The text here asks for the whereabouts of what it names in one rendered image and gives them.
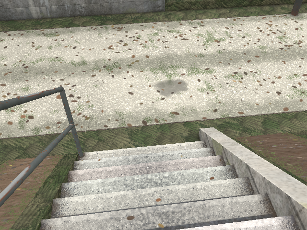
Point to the stairs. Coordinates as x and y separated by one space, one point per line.
181 186

